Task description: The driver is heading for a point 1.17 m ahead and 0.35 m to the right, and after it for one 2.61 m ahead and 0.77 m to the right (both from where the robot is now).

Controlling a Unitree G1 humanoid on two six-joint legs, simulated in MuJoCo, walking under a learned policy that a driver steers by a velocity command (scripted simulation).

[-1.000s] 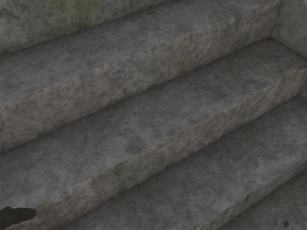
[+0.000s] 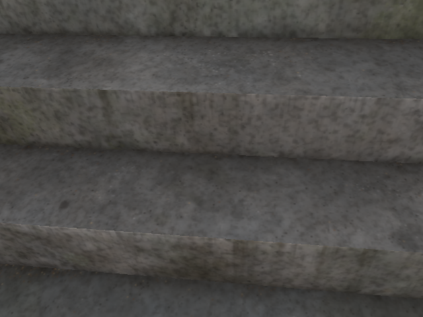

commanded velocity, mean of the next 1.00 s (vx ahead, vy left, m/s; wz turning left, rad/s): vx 0.81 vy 0.00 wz -0.46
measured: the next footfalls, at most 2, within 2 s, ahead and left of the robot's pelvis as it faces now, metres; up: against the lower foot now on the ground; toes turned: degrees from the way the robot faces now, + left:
right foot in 0.52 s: +0.35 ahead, -0.06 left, +0.19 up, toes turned -10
left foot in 0.88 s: +0.63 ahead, +0.00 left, +0.38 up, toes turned -19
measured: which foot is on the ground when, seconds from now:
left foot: down 0.00-0.54, up 0.56-0.86, down 0.88-1.00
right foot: up 0.00-0.50, down 0.52-0.88, up 0.90-1.00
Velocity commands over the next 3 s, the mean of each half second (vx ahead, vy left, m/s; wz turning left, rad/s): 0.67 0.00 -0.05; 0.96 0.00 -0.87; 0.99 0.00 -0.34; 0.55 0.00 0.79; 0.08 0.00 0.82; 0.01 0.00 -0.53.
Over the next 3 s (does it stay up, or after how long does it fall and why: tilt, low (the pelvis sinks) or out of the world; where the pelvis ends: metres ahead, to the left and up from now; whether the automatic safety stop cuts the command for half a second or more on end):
stays up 1.25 -0.56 1.10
